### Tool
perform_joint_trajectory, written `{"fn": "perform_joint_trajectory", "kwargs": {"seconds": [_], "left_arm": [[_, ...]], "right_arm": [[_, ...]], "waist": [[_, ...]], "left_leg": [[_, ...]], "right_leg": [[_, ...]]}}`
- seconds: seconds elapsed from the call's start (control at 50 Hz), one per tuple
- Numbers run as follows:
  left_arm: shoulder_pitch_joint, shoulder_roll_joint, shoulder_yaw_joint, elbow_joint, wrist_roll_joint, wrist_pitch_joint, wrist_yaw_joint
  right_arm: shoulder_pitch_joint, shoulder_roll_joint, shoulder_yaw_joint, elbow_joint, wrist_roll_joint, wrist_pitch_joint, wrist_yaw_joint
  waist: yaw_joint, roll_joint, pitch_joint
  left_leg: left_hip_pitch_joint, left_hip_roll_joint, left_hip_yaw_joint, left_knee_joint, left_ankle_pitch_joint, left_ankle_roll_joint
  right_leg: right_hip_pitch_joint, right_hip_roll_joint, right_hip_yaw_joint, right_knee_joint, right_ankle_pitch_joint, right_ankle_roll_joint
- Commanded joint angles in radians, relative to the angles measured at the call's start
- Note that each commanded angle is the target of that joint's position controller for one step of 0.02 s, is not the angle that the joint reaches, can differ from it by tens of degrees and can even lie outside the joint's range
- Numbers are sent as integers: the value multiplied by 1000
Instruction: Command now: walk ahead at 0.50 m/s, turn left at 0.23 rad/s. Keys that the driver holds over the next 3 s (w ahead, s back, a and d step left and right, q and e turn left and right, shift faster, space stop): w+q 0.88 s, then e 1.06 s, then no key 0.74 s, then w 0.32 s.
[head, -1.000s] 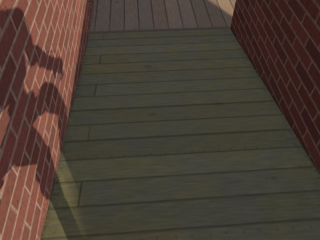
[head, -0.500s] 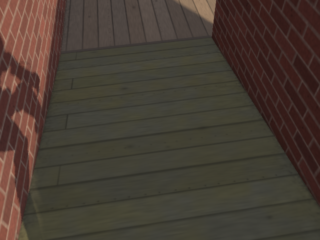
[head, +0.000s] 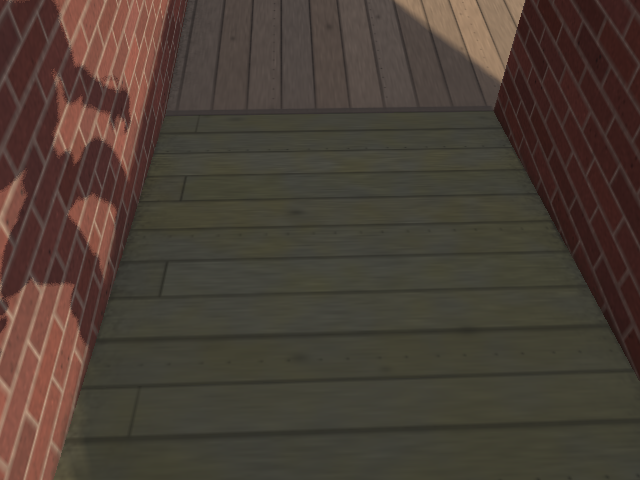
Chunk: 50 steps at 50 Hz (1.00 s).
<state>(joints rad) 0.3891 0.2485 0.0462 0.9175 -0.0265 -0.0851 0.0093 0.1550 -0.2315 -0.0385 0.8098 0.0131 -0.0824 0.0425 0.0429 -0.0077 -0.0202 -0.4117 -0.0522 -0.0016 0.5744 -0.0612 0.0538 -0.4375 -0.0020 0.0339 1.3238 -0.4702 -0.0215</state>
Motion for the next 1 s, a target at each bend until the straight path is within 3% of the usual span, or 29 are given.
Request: {"fn": "perform_joint_trajectory", "kwargs": {"seconds": [0.02,0.04,0.1,0.16,0.24,0.3,0.34,0.36,0.38,0.4,0.42,0.44,0.46,0.5,0.52,0.56,0.6,0.68,0.74,0.78,0.82,0.84,0.86,0.88,0.9,0.92,0.94,0.96,1.0], "left_arm": [[-68,112,35,-112,35,-6,19],[-55,92,35,-113,44,-4,20],[-132,74,36,-144,50,-19,18],[-251,50,28,-176,43,-38,1],[-367,53,25,-228,32,-43,-20],[-383,88,31,-254,26,-55,-30],[-281,96,38,-223,32,-67,-29],[-143,122,49,-192,47,-70,-25],[8,174,59,-176,48,-59,-16],[74,248,74,-166,16,-40,-22],[73,242,87,-139,-3,-26,-23],[22,157,63,-162,14,-21,-19],[-64,122,44,-173,31,-18,-23],[-182,93,33,-175,40,-24,-29],[-193,99,37,-167,38,-33,-28],[-176,122,50,-145,41,-48,-25],[-169,124,54,-126,39,-46,-16],[-147,149,55,-91,25,-34,-3],[-90,186,63,-66,6,-28,-14],[-95,232,77,-62,-10,-19,-19],[-110,272,89,-81,-15,-6,-17],[-124,271,87,-87,-19,-2,-17],[-124,234,75,-99,-2,-3,-15],[-99,110,34,-128,59,-18,-24],[-22,102,18,-139,63,-45,-34],[-69,192,28,-181,1,-54,-43],[-140,203,28,-181,-16,-42,-38],[-178,211,26,-175,6,-21,-33],[-172,189,26,-146,24,15,-26]], "right_arm": [[70,-148,-35,-55,-18,6,-7],[63,-139,-36,-57,-19,2,-11],[125,-168,-54,-38,-10,-7,-33],[188,-168,-63,-14,11,9,-58],[280,-137,-60,10,23,25,-70],[290,-146,-68,-5,13,31,-82],[273,-122,-63,-24,10,33,-82],[259,-69,-47,-38,7,27,-73],[349,-10,-29,-37,-5,18,-64],[503,-59,-24,-60,11,-2,-56],[423,-122,-35,-82,40,-2,-59],[287,-163,-50,-88,39,14,-68],[208,-167,-60,-100,25,31,-72],[206,-128,-66,-107,10,53,-74],[209,-110,-66,-112,8,58,-78],[196,-103,-70,-133,-5,55,-72],[167,-77,-67,-144,-1,43,-56],[41,-51,-53,-182,5,27,-15],[-73,-78,-51,-244,8,36,-3],[-84,-100,-53,-277,9,45,0],[-15,-161,-74,-274,-6,46,1],[93,-178,-88,-242,-13,42,1],[256,-235,-114,-193,-16,43,-13],[344,-312,-115,-173,-11,45,-29],[310,-323,-90,-227,-25,34,-17],[361,-310,-98,-198,-13,41,-6],[302,-270,-89,-182,-9,43,-13],[188,-218,-67,-211,-13,42,-22],[94,-177,-46,-215,-29,40,-34]], "waist": [[-38,27,17],[-15,55,23],[-29,67,-5],[-67,69,-3],[-109,68,31],[-93,84,25],[-42,62,-17],[19,-9,-98],[37,-206,-222],[-6,-306,-329],[20,-274,-280],[54,-141,-136],[35,-60,-23],[-42,-90,81],[-54,-115,80],[-59,-94,37],[-52,-61,20],[2,-60,43],[48,-26,96],[28,-50,113],[-17,-31,52],[-82,-1,-3],[-150,54,-79],[-127,311,-169],[-66,320,-289],[-141,269,-374],[-132,150,-247],[-103,19,-153],[-51,-23,-72]], "left_leg": [[241,316,-490,-315,44,251],[170,284,-434,-329,105,233],[147,232,-300,-338,341,218],[101,156,-217,-320,297,174],[103,145,-286,-231,38,153],[158,173,-416,-88,-54,152],[131,116,-417,55,-100,117],[-20,50,-346,286,-228,82],[-268,-53,-195,642,-667,22],[-435,-34,-182,832,-706,-13],[-575,38,-147,908,-548,-39],[-590,79,-127,898,-436,-44],[-536,101,-120,847,-343,-45],[-392,144,-149,689,-257,-44],[-353,155,-134,652,-227,-41],[-331,160,-132,559,-130,-40],[-298,155,-111,391,5,-32],[-175,129,-35,118,249,-16],[-190,111,-11,11,201,-6],[-183,115,-12,-26,91,17],[-76,61,39,-52,12,49],[69,26,66,-98,60,74],[327,39,26,-91,138,119],[624,257,-280,-22,444,212],[769,408,-648,-58,671,364],[838,450,-681,-177,455,456],[742,406,-579,-197,357,396],[570,378,-454,-192,445,327],[333,323,-307,-213,639,263]], "right_leg": [[-333,-108,50,-108,128,28],[-265,-120,53,-197,145,30],[-188,-100,33,-435,326,44],[-67,-38,19,-694,623,38],[-8,2,48,-849,720,26],[17,-14,100,-901,609,1],[175,-30,77,-958,626,-28],[410,-116,116,-871,754,-55],[717,-331,301,-769,1017,-130],[847,-508,586,-769,832,-276],[802,-498,713,-904,344,-308],[660,-419,602,-965,167,-252],[473,-368,497,-1015,197,-219],[227,-283,317,-1089,354,-179],[199,-268,248,-1115,458,-163],[230,-261,141,-1119,706,-165],[263,-234,27,-1111,800,-149],[261,-211,-87,-1118,702,-129],[365,-221,-119,-1085,670,-114],[418,-266,-100,-1029,708,-110],[478,-248,-127,-872,938,-87],[458,-227,-157,-725,990,-68],[295,-181,-193,-459,877,-34],[-39,-67,-188,-75,52,7],[-259,41,-11,127,-265,35],[-364,39,51,156,-202,53],[-419,-20,38,88,-114,48],[-354,-74,39,-2,-17,48],[-193,-102,58,-155,74,54]]}}
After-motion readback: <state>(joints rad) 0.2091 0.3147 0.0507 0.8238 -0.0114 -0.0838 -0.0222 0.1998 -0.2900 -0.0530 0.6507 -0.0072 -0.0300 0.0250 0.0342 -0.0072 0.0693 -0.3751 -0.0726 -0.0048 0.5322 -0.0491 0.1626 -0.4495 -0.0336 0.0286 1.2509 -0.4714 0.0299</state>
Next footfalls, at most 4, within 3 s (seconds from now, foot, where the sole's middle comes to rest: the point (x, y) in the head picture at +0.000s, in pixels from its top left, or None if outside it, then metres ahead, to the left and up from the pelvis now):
0.36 right None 0.33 -0.13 -0.81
0.86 left None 0.49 0.20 -0.84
1.34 right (299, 389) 0.74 0.10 -0.88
1.82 left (216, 403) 0.69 0.30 -0.87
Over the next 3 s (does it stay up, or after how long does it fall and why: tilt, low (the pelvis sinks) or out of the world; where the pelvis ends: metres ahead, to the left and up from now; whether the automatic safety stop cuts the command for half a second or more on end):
stays up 0.73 0.17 -0.11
